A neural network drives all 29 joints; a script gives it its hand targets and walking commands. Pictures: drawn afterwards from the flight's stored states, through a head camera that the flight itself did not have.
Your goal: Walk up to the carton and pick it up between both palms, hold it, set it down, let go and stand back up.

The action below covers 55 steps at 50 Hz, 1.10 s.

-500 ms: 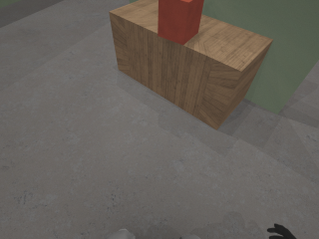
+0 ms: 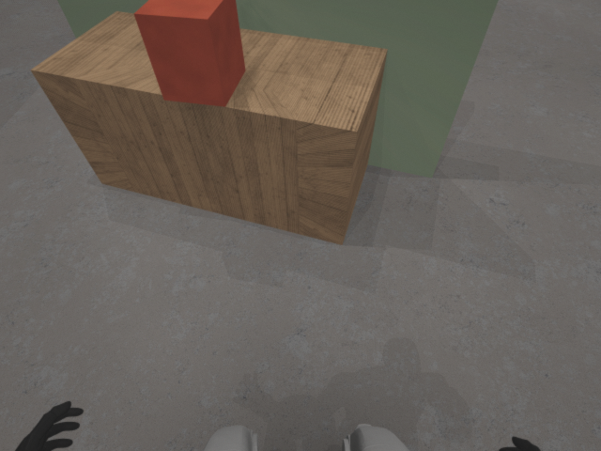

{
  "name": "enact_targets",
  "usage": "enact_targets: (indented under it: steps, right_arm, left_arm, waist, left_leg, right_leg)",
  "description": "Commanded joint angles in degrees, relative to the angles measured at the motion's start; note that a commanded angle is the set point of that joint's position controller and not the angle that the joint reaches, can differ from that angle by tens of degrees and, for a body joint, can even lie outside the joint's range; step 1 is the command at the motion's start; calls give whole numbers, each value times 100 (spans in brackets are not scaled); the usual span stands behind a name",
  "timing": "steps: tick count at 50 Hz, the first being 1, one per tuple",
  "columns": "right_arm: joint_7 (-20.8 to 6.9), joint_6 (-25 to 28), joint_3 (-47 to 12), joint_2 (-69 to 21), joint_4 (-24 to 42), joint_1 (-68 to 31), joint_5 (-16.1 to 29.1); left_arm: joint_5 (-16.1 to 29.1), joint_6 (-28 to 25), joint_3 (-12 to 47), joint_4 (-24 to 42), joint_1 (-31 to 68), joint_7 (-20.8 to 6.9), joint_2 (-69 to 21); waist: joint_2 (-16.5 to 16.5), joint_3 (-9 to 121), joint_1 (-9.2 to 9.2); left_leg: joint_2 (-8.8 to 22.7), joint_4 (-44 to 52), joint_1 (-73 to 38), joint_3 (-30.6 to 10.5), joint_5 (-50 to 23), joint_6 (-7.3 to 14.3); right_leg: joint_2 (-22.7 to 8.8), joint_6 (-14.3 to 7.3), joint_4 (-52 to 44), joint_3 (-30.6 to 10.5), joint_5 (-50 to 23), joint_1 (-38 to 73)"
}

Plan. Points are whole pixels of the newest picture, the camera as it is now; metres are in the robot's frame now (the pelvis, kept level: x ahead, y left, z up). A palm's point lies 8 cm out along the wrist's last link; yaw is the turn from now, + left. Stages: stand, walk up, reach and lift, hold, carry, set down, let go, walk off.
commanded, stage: walk up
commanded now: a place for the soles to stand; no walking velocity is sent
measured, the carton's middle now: (197, 46) +1.18 +0.25 -0.05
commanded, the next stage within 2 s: none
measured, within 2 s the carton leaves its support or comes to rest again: neither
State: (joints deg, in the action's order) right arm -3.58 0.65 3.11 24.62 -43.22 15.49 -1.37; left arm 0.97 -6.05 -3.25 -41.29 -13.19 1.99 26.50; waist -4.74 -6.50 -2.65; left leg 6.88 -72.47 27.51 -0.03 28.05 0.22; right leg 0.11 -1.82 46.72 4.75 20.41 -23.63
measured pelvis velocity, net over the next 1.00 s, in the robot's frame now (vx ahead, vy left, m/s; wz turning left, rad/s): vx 0.26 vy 0.25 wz -0.34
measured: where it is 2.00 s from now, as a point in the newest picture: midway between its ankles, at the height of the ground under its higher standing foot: (206, 375)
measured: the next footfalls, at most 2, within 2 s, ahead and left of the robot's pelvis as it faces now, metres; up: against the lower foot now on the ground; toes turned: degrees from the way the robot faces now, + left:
left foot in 0.14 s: +0.18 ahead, +0.21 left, +0.00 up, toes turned +3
right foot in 0.40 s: +0.21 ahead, -0.01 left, +0.00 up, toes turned -16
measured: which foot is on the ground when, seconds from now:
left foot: up 0.00-0.12, down 0.14-0.42, up 0.44-0.70, down 0.72-1.00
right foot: down 0.00-0.18, up 0.20-0.38, down 0.40-0.74, up 0.76-1.00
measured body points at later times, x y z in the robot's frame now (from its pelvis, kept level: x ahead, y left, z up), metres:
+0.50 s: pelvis +0.13 +0.12 -0.02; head +0.15 +0.10 +0.43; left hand +0.28 +0.45 -0.09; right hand +0.12 -0.23 -0.13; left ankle +0.15 +0.22 -0.66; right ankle +0.17 +0.01 -0.70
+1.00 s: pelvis +0.26 +0.25 -0.02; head +0.28 +0.22 +0.43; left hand +0.47 +0.54 -0.10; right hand +0.20 -0.09 -0.13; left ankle +0.32 +0.32 -0.70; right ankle +0.30 +0.14 -0.69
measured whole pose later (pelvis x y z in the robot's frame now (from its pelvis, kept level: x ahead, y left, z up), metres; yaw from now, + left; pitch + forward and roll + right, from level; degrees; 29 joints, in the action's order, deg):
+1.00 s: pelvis +0.26 +0.25 -0.02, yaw -19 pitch -2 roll +1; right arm -3.6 0.6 4.1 27.0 -47.2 16.1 -2.0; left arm -0.9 -6.4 -4.0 -52.6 -13.7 2.0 25.7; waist -1.8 -5.6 -3.4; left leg 5.3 -55.1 25.4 13.7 27.3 4.1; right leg -2.4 -2.6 60.0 6.1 30.1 -32.6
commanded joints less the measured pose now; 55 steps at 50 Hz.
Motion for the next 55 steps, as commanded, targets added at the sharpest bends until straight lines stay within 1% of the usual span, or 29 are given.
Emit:
enact_targets:
  steps: [1,4,6,8,9,10,12,15,18,20,21,22,23,24,27,33,36,37,38,39,40,41,43,48,51,52,53,54,55]
  right_arm:
    - [-59,147,464,1242,597,33,-84]
    - [-188,113,550,1259,630,-18,-65]
    - [-237,142,652,1346,528,320,-64]
    - [-205,175,793,1551,244,1315,-124]
    - [-142,222,840,2030,272,1484,-128]
    - [-100,260,887,2369,340,1169,-81]
    - [10,255,774,2214,458,444,10]
    - [59,241,632,1842,439,-101,-58]
    - [22,190,604,1759,437,-362,-130]
    - [-11,79,466,1349,581,-788,-187]
    - [-20,87,328,926,676,-834,-192]
    - [-3,103,285,815,882,-987,-122]
    - [45,46,445,1483,778,-1260,-95]
    - [52,63,500,1583,617,-1057,-79]
    - [63,59,476,1390,286,-458,-143]
    - [-180,-68,648,1561,321,-362,-58]
    - [-195,-38,805,1667,12,656,-28]
    - [-146,-12,854,1778,-146,1191,-57]
    - [-83,37,879,2194,-95,1362,-70]
    - [-57,97,923,2544,2,1113,-17]
    - [-4,110,877,2527,112,571,38]
    - [63,131,808,2422,171,196,60]
    - [125,146,675,2121,213,-277,3]
    - [73,140,634,1899,87,-123,-71]
    - [22,54,526,1500,277,-465,-77]
    - [17,51,407,1148,393,-622,-106]
    - [14,74,343,855,571,-733,-105]
    - [87,36,383,1303,497,-855,-111]
    - [114,35,461,1571,378,-862,-75]
  left_arm:
    - [-102,-178,-554,297,-508,127,1727]
    - [-217,-212,-625,343,-334,105,1948]
    - [-257,-163,-594,363,89,101,1975]
    - [-296,-88,-427,364,489,118,1525]
    - [-203,-79,-252,457,547,171,1056]
    - [-206,-129,-288,367,558,187,1271]
    - [-158,-192,-346,-185,170,166,1574]
    - [-143,-210,-424,-599,-421,30,1464]
    - [-68,-198,-476,-682,-684,-18,1257]
    - [-117,-233,-601,-1032,-1693,69,1292]
    - [-210,-266,-770,-1106,-2369,179,1714]
    - [-247,-304,-867,-871,-2480,264,2390]
    - [-104,-293,-753,-611,-1800,270,2299]
    - [-39,-316,-696,-500,-1484,315,2152]
    - [-64,-319,-570,-438,-1096,365,1836]
    - [-264,-275,-648,-217,-414,302,2218]
    - [-343,-167,-548,-225,213,253,2011]
    - [-351,-112,-436,-229,369,259,1664]
    - [-261,-108,-280,-107,584,294,1217]
    - [-221,-141,-298,-106,677,312,1412]
    - [-171,-181,-307,-355,413,307,1624]
    - [-146,-196,-345,-631,124,290,1686]
    - [-156,-193,-404,-933,-460,212,1659]
    - [-172,-135,-513,-797,-301,44,1360]
    - [-195,-208,-601,-956,-942,109,1270]
    - [-216,-242,-717,-1054,-1503,164,1468]
    - [-257,-272,-923,-1023,-2044,259,2161]
    - [-172,-268,-801,-724,-1591,288,2169]
    - [-38,-270,-710,-612,-1302,320,1957]
  waist:
    - [1071,546,204]
    - [1533,609,186]
    - [1550,611,-136]
    - [477,586,-829]
    - [-1462,439,-971]
    - [-1178,324,-811]
    - [-185,132,-324]
    - [-550,224,17]
    - [-748,261,217]
    - [69,658,785]
    - [1363,946,1212]
    - [2373,1122,1264]
    - [733,851,955]
    - [104,676,695]
    - [614,562,392]
    - [1543,353,143]
    - [1147,457,-564]
    - [321,499,-913]
    - [-1524,344,-1069]
    - [-1136,215,-899]
    - [-271,200,-536]
    - [-42,124,-298]
    - [-322,197,77]
    - [-534,166,5]
    - [16,564,486]
    - [748,849,857]
    - [2447,1146,1239]
    - [1374,990,989]
    - [345,734,784]
  left_leg:
    - [264,888,862,-90,118,23]
    - [106,1520,401,170,-277,59]
    - [-158,1841,-682,481,-540,122]
    - [-363,2543,-2074,320,381,259]
    - [1012,5084,-1864,-2540,3276,804]
    - [2026,6268,-1826,-4565,3671,1594]
    - [2087,5848,-1475,-3966,3120,1824]
    - [1569,5128,-438,-2087,1570,1545]
    - [1383,4710,4,-1118,710,1403]
    - [822,3177,1278,-70,798,973]
    - [309,1112,2342,639,181,541]
    - [-426,-243,3281,198,749,233]
    - [53,-494,3160,-618,374,40]
    - [190,-518,3045,-691,155,-16]
    - [421,-85,2321,-563,241,-42]
    - [162,932,1025,167,-111,42]
    - [-395,1584,-1129,929,-32,127]
    - [-348,2261,-1839,356,803,257]
    - [930,4895,-1515,-2767,3490,763]
    - [1895,6231,-1445,-5008,3900,1389]
    - [2074,6161,-1349,-4921,3683,1521]
    - [1982,5820,-1207,-4335,3349,1491]
    - [1655,5312,-566,-3058,2515,1387]
    - [1535,5075,-388,-1904,1498,1407]
    - [1169,4099,529,-803,859,1034]
    - [753,2828,1660,-113,713,662]
    - [-179,466,2808,548,158,148]
    - [-107,-86,3067,-200,542,20]
    - [80,-210,2947,-529,281,-35]
  right_leg:
    - [-1760,-1484,-1730,-2431,-1800,433]
    - [-1533,-1374,-1816,-2583,340,-345]
    - [-1301,-1244,-1537,-2415,2262,-1562]
    - [-638,-855,-53,-1456,3089,-3148]
    - [259,-458,2163,-298,2434,-3762]
    - [40,-231,3361,-606,1482,-3865]
    - [-495,-51,3269,-675,892,-3498]
    - [-606,-47,2186,-436,1154,-1865]
    - [-410,-156,819,-160,803,-620]
    - [-67,-243,-444,-116,127,1695]
    - [-552,-479,-1236,-1393,1314,2863]
    - [-2316,-1169,-2904,-5343,2397,2866]
    - [-2887,-1500,-2852,-5784,1805,2504]
    - [-2720,-1533,-2396,-5020,666,2352]
    - [-2264,-1565,-1610,-3517,-1433,1364]
    - [-1692,-1327,-1680,-2743,1346,-625]
    - [-1195,-990,-743,-1735,2465,-2351]
    - [-672,-700,593,-1064,2744,-3197]
    - [253,-329,2860,-118,2282,-3774]
    - [96,-197,3802,-762,1598,-3969]
    - [-192,-91,3841,-901,1098,-3776]
    - [-433,-37,3744,-808,802,-3557]
    - [-626,34,2977,-534,728,-2521]
    - [-481,-91,1208,-237,1089,-1286]
    - [-173,-284,-389,-110,178,880]
    - [-224,-467,-857,-680,581,2441]
    - [-1863,-1097,-2416,-4025,2755,3058]
    - [-2771,-1565,-2831,-5366,2365,2854]
    - [-2769,-1610,-2503,-4857,1096,2626]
